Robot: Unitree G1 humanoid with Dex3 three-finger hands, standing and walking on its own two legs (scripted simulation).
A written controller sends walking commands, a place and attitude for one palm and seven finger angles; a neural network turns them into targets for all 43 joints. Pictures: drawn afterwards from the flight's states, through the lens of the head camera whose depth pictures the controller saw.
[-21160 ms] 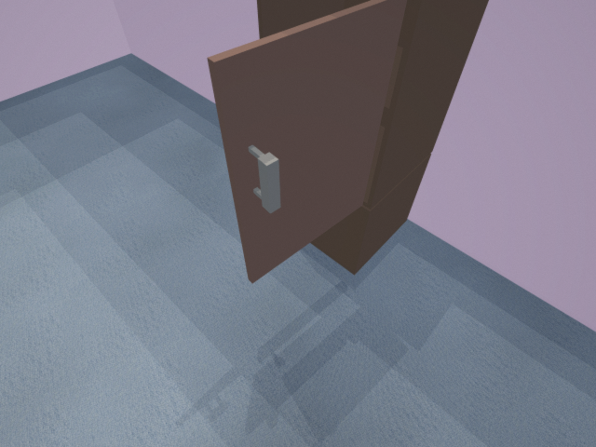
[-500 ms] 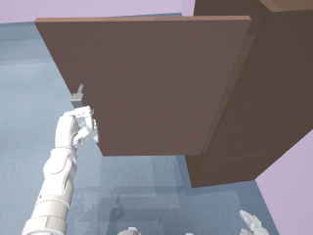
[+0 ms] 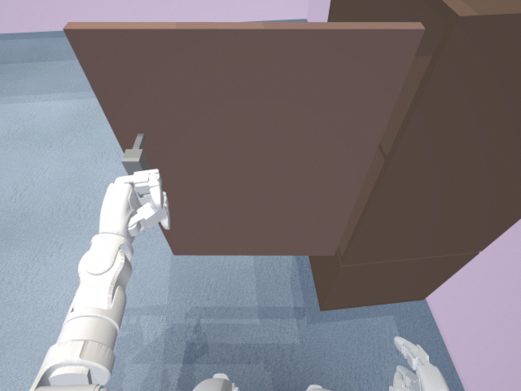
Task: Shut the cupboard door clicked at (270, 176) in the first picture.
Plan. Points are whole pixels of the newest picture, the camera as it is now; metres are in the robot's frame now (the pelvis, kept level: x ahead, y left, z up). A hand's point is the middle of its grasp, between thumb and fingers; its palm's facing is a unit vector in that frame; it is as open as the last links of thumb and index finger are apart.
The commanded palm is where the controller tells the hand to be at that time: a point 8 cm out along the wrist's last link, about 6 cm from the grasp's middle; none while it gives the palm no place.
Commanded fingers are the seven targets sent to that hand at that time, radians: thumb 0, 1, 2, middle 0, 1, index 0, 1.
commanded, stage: push the door shut along its arc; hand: left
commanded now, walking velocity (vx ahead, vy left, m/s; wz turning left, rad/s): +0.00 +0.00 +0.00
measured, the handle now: (147, 171) +0.45 +0.21 +0.07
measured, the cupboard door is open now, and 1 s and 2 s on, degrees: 84 67 53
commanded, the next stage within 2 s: pull the fist back off the door in 1.68 s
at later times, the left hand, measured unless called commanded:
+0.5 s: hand (169, 173) +0.44 +0.17 +0.08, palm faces -0.15 -0.99 -0.03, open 3.1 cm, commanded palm +0.43 +0.21 +0.07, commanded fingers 0.00 0.90 0.90 -1.30 -1.50 -1.30 -1.50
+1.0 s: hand (201, 148) +0.50 +0.12 +0.08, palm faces -0.30 -0.95 -0.01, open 3.1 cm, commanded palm +0.50 +0.17 +0.07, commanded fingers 0.00 0.90 0.90 -1.30 -1.50 -1.30 -1.50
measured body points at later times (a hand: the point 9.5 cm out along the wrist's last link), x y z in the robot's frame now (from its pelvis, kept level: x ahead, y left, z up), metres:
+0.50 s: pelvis +0.00 +0.00 -0.01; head +0.07 +0.01 +0.43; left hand +0.44 +0.22 +0.08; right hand +0.06 -0.27 -0.12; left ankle +0.03 +0.10 -0.69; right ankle +0.00 -0.10 -0.69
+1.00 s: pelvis -0.01 +0.02 -0.02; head +0.10 +0.02 +0.41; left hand +0.51 +0.18 +0.08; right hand +0.01 -0.26 -0.13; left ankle +0.03 +0.10 -0.69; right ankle +0.00 -0.10 -0.69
